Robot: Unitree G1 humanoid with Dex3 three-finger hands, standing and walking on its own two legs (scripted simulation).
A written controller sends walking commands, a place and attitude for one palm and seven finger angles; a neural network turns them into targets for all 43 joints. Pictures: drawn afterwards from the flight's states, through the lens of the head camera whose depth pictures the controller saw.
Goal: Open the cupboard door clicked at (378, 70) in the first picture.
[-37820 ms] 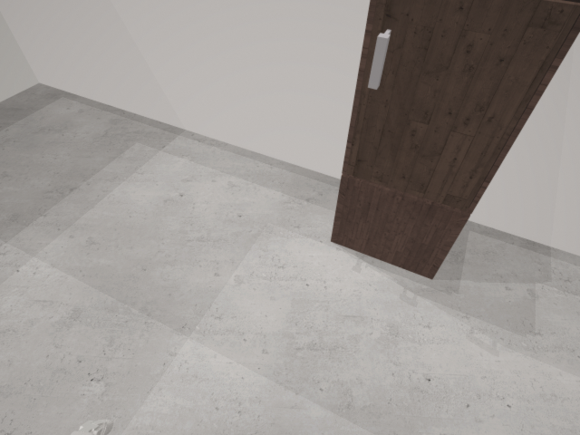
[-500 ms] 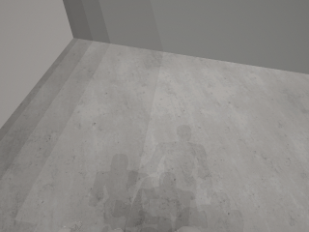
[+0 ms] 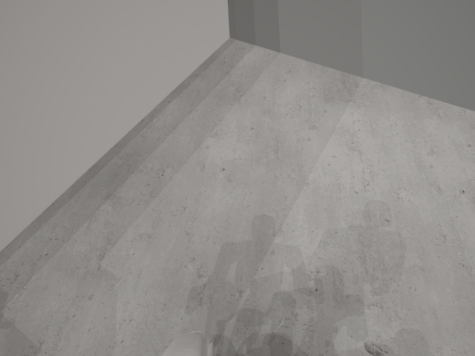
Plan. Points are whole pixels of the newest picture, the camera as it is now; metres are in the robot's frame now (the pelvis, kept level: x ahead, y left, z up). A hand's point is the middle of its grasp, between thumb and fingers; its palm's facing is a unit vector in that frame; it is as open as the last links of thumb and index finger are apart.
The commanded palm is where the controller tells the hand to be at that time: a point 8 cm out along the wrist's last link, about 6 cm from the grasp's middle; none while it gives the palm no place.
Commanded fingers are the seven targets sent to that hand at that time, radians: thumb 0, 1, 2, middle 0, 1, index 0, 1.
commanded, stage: turn to face it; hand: left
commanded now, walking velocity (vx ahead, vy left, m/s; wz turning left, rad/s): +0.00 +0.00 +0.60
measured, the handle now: out of the picture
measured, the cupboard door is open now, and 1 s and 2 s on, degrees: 41 41 41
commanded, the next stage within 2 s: none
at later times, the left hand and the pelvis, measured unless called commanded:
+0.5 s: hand out of the picture +0.09 +0.22 -0.16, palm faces +0.28 -0.91 -0.30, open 7.4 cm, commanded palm none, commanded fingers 0.00 0.90 0.90 -0.20 -0.30 -0.20 -0.30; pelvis +0.03 -0.02 -0.02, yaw +17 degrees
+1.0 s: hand out of the picture -0.03 +0.21 -0.19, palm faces +0.59 -0.76 -0.26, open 7.4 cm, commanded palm none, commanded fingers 0.00 0.90 0.90 -0.20 -0.30 -0.20 -0.30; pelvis +0.04 -0.01 -0.02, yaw +36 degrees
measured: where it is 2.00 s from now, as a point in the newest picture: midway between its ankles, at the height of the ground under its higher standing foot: outside the picture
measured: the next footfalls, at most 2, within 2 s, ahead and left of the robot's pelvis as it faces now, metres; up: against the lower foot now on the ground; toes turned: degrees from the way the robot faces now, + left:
left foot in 0.14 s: +0.02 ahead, +0.13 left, +0.00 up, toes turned +12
right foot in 0.50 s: +0.09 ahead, -0.12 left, +0.00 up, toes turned +13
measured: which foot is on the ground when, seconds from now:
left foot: up 0.00-0.12, down 0.14-0.50, up 0.52-0.86, down 0.88-1.00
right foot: down 0.00-0.12, up 0.14-0.48, down 0.50-0.86, up 0.88-1.00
